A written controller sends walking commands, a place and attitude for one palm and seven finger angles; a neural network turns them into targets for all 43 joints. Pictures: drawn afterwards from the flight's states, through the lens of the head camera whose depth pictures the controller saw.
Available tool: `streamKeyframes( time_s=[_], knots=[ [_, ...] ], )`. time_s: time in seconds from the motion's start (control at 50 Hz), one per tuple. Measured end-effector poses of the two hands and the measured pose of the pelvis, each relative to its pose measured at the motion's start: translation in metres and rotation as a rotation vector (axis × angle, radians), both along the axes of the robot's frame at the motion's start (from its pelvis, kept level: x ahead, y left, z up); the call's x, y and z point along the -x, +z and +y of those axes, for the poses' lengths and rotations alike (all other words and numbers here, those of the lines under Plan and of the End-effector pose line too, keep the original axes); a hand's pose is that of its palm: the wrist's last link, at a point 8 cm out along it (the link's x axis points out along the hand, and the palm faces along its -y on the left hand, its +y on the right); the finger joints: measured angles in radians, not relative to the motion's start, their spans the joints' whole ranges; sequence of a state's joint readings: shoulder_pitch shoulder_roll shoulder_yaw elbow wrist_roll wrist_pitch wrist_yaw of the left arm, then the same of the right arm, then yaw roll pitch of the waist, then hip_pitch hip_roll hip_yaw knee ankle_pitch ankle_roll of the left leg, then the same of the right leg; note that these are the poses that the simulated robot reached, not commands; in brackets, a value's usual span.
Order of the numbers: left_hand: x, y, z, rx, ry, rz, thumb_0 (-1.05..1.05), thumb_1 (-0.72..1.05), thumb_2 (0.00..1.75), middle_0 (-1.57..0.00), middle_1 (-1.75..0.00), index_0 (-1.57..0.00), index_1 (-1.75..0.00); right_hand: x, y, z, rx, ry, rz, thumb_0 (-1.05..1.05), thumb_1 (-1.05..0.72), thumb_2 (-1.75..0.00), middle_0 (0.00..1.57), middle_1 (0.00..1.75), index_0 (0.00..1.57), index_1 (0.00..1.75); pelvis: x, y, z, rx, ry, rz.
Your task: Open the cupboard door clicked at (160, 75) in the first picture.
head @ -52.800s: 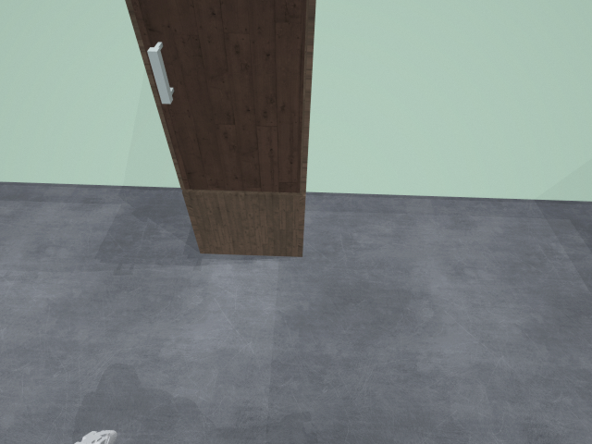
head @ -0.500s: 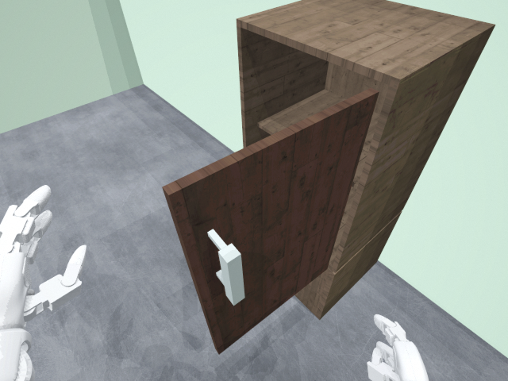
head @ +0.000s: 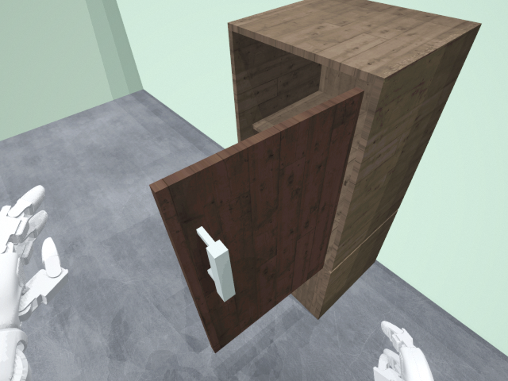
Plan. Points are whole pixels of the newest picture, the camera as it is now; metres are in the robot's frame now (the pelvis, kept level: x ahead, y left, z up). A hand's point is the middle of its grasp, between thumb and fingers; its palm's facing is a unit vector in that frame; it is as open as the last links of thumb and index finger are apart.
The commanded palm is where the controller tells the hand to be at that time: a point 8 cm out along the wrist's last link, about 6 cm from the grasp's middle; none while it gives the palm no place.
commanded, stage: step back with the hand held close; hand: left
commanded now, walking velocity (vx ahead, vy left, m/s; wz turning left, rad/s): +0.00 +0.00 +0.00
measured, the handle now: (215, 264) +0.28 +0.11 +0.05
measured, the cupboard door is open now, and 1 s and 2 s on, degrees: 86 86 86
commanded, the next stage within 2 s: stop stepping back and stand still in 1.08 s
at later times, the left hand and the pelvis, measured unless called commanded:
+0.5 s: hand (19, 312) +0.14 +0.29 +0.15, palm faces +0.36 -0.79 -0.49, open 7.4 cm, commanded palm +0.08 +0.33 +0.17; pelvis -0.07 +0.03 -0.01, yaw -1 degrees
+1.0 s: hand out of the picture +0.06 +0.32 +0.17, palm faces +0.48 -0.76 -0.43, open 7.4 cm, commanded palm -0.01 +0.35 +0.17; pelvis -0.15 +0.04 -0.01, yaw +1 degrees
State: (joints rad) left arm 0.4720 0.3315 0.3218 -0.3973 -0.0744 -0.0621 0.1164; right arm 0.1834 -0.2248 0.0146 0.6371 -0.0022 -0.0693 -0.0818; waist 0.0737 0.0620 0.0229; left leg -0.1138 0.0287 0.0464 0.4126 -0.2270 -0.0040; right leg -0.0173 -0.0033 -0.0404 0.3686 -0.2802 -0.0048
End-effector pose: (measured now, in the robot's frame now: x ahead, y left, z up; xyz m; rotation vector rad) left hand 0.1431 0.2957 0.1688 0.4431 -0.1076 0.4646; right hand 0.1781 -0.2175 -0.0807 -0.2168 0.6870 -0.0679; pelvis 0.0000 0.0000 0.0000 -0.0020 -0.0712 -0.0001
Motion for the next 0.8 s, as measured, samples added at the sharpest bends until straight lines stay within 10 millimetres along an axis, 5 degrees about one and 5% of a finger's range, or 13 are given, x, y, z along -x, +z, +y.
streamKeyframes(
  time_s=[0.2, 0.38, 0.8],
  knots=[
    [0.004, 0.005, 0.006, -0.078, -0.043, 0.021, 0.02, 0.89, 0.89, -0.21, -0.30, -0.21, -0.31, 0.012, 0.003, -0.007, 0.016, -0.045, 0.028, 0.02, -0.91, -0.90, 0.21, 0.30, 0.20, 0.30, 0.016, 0.000, 0.003, 0.015, -0.001, 0.053],
    [0.021, -0.004, 0.016, -0.103, -0.109, 0.072, 0.02, 0.89, 0.89, -0.22, -0.30, -0.22, -0.31, 0.048, 0.005, -0.006, 0.051, -0.117, 0.059, 0.02, -0.91, -0.90, 0.21, 0.30, 0.20, 0.30, 0.043, -0.003, 0.019, 0.016, -0.019, 0.069],
    [0.117, 0.001, 0.038, -0.137, -0.042, -0.098, 0.02, 0.89, 0.89, -0.22, -0.30, -0.22, -0.31, 0.130, -0.016, 0.027, 0.056, -0.031, 0.076, 0.02, -0.90, -0.90, 0.21, 0.30, 0.20, 0.30, 0.116, -0.020, 0.037, 0.036, 0.027, 0.059]
  ],
)
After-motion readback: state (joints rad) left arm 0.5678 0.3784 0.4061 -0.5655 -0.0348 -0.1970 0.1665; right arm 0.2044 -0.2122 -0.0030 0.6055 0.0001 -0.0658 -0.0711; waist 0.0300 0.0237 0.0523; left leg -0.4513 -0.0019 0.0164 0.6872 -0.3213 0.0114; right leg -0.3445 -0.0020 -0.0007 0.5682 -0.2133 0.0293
